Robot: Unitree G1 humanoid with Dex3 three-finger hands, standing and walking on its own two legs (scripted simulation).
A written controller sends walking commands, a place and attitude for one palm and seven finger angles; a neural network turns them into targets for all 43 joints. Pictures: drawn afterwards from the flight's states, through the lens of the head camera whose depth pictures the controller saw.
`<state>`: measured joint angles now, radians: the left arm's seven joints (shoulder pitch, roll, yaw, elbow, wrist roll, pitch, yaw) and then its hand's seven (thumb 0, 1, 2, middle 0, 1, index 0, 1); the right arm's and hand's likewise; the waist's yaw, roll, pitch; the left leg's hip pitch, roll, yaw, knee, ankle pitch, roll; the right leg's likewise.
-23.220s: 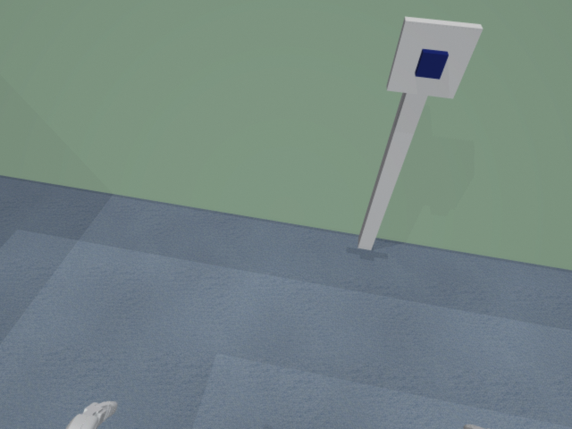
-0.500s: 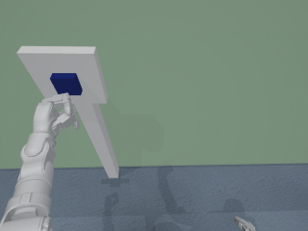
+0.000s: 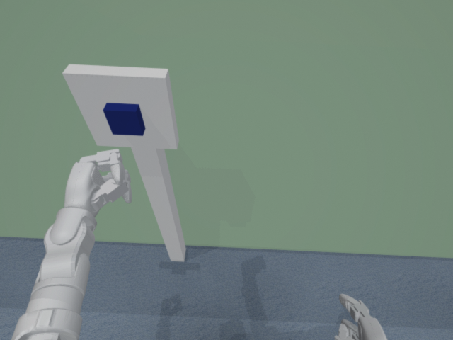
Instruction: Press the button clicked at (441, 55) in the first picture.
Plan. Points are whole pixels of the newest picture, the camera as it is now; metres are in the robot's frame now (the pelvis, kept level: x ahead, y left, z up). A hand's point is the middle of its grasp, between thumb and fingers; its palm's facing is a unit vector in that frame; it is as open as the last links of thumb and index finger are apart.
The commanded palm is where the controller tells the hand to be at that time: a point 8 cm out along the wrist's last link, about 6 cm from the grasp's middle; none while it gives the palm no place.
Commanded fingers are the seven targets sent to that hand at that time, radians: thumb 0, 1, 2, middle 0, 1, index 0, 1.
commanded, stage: draw the hand back to the body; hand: left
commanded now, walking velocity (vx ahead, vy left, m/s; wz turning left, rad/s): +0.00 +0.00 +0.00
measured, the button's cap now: (125, 118) +0.49 +0.23 +0.11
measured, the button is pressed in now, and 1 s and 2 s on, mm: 0 0 0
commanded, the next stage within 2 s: step back with the hand held close in 1.42 s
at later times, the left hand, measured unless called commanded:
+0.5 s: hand (90, 211) +0.26 +0.21 +0.14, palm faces +0.10 -0.99 -0.12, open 3.1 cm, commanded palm +0.23 +0.26 +0.15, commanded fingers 0.00 0.90 0.90 -1.30 -1.50 -1.30 -1.50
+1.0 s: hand (61, 225) +0.22 +0.21 +0.18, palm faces +0.33 -0.87 -0.36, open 3.1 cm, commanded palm +0.17 +0.26 +0.20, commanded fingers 0.00 0.90 0.90 -1.30 -1.50 -1.30 -1.50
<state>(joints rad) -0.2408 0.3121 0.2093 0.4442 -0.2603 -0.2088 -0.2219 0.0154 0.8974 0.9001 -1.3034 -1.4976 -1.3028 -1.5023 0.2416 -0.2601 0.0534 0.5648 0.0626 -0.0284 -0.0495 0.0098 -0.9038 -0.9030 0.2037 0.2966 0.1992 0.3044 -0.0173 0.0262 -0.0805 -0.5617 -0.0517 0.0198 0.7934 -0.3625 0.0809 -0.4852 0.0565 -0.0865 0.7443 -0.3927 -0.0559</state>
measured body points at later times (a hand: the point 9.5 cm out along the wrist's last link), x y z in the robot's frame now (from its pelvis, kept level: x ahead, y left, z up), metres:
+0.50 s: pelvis +0.00 -0.01 +0.02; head -0.01 -0.02 +0.47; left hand +0.25 +0.26 +0.15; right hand +0.19 -0.25 -0.05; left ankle +0.02 +0.06 -0.71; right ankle -0.01 -0.09 -0.71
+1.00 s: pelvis +0.02 -0.01 +0.03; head +0.00 -0.04 +0.48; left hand +0.20 +0.26 +0.20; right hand +0.20 -0.24 -0.06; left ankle +0.02 +0.06 -0.71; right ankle -0.01 -0.09 -0.71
